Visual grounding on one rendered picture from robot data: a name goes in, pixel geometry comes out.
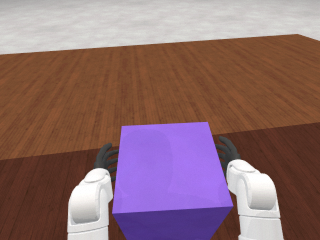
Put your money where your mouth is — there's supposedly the robot left forearm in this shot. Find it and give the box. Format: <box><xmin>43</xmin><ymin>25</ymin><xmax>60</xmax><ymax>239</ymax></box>
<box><xmin>67</xmin><ymin>168</ymin><xmax>113</xmax><ymax>240</ymax></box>

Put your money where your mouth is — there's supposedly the robot left hand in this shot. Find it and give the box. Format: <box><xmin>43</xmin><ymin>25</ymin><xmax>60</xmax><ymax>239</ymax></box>
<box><xmin>93</xmin><ymin>142</ymin><xmax>119</xmax><ymax>182</ymax></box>

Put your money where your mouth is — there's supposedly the robot right hand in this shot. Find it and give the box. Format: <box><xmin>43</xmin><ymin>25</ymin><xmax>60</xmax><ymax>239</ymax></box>
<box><xmin>215</xmin><ymin>136</ymin><xmax>241</xmax><ymax>178</ymax></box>

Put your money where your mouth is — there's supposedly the carton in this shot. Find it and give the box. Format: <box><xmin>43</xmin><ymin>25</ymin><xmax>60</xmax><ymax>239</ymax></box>
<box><xmin>112</xmin><ymin>122</ymin><xmax>233</xmax><ymax>240</ymax></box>

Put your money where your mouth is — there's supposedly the robot right forearm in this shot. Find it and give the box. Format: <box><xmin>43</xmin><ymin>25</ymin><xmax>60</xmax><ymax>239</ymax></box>
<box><xmin>226</xmin><ymin>159</ymin><xmax>284</xmax><ymax>240</ymax></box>

